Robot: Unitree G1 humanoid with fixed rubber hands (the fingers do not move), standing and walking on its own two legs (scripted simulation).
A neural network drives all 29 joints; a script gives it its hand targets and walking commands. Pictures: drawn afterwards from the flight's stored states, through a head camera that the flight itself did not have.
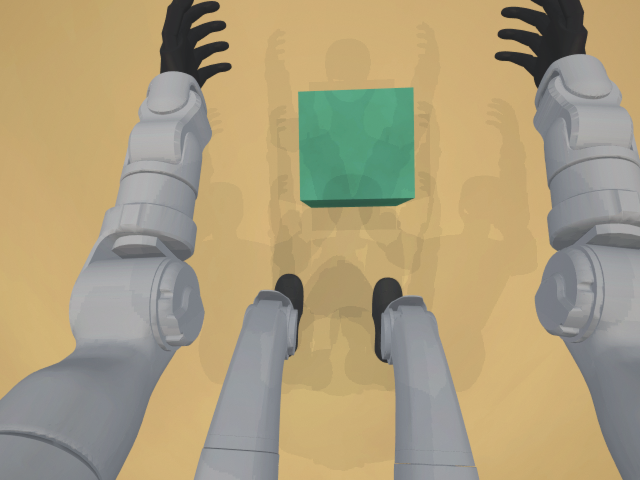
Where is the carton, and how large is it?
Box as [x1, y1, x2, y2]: [298, 87, 414, 207]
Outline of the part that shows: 413,87 298,92 300,200 311,207 397,205 413,198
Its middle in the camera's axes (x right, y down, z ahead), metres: +0.07 -0.17 +0.83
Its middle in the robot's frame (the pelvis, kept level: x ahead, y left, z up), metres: +0.51 -0.01 -0.52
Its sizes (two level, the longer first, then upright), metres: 0.210 0.200 0.250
